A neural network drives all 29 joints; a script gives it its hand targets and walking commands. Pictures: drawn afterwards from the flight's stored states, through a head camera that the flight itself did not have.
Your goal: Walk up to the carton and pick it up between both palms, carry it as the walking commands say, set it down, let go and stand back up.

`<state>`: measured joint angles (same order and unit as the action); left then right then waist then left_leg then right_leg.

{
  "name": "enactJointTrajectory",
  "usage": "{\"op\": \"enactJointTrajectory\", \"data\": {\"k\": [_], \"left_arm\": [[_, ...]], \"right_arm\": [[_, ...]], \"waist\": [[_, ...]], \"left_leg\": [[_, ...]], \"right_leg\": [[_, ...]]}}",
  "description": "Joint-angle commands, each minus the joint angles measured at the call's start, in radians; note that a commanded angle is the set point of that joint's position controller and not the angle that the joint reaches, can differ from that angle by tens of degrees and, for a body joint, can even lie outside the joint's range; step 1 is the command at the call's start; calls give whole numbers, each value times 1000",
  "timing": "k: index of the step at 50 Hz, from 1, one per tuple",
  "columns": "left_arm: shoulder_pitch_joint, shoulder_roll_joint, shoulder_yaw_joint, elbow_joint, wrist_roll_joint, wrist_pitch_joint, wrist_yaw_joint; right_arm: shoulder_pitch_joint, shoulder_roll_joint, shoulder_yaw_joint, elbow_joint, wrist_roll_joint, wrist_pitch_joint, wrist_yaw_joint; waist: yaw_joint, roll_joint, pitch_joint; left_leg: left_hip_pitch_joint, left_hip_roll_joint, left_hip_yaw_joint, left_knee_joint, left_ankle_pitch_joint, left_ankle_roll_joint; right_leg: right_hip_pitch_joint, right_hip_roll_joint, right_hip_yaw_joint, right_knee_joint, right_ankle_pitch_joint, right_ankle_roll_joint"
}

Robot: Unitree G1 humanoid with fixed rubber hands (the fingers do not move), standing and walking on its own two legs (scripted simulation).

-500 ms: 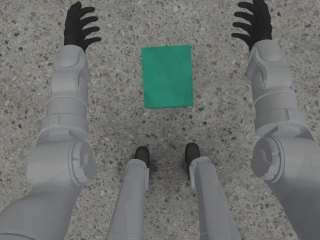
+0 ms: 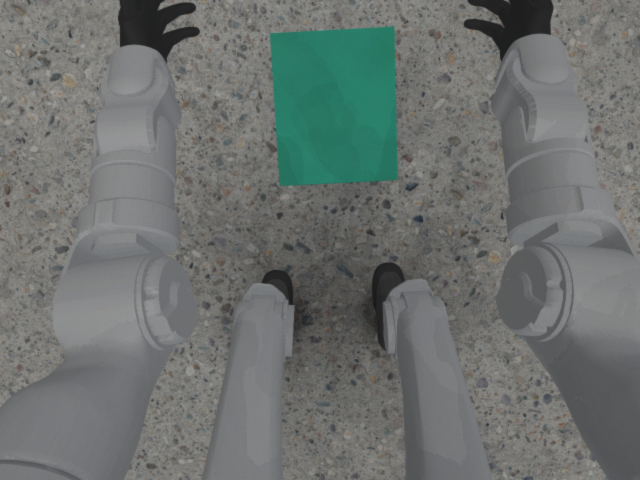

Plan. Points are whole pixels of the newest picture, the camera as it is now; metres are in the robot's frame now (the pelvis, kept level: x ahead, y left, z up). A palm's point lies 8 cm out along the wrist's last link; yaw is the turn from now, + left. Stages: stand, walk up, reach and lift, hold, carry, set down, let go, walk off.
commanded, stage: reach and lift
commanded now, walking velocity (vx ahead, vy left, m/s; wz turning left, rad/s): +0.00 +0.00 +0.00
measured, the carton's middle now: (333, 120) +0.51 -0.01 -0.48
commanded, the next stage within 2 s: none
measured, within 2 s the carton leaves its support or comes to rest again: neither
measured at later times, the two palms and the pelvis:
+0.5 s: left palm (205, 87) +0.53 +0.18 -0.29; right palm (463, 82) +0.53 -0.18 -0.29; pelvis -0.03 +0.00 -0.14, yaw +0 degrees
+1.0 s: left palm (225, 109) +0.52 +0.18 -0.40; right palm (438, 102) +0.52 -0.18 -0.40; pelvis -0.03 +0.00 -0.21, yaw +0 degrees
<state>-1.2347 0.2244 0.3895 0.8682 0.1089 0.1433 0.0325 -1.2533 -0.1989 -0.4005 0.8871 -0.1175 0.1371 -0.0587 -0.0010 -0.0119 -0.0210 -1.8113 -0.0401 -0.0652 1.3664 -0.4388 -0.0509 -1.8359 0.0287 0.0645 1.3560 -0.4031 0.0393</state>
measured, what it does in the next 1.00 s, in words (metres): lowers itself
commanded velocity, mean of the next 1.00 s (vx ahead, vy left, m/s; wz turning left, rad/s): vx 0.00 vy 0.00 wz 0.00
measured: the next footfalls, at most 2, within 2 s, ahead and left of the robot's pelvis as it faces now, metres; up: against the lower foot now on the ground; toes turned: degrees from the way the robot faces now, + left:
none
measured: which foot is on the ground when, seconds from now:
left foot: down 0.00-1.00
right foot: down 0.00-1.00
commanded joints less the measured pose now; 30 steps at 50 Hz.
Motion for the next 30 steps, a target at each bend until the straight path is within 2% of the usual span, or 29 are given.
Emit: {"op": "enactJointTrajectory", "data": {"k": [1,5,14,30], "left_arm": [[-241,116,-32,-116,-31,-14,24],[-288,143,-64,-107,-77,-11,44],[-379,174,-114,-12,-150,-7,67],[-501,210,-201,90,-219,-49,82]], "right_arm": [[-236,-117,33,-124,34,-11,-20],[-276,-139,78,-124,81,0,-40],[-373,-184,127,-39,143,11,-58],[-492,-263,187,101,220,-44,-54]], "waist": [[10,14,-1155],[20,5,-1178],[17,-11,-1091],[7,6,-985]], "left_leg": [[528,-64,144,33,427,-24],[435,-62,159,122,373,-24],[253,-49,173,278,212,-21],[202,-25,140,503,217,-17]], "right_leg": [[593,67,-140,55,409,35],[566,63,-140,143,375,34],[457,54,-145,297,242,20],[284,29,-133,527,218,13]]}}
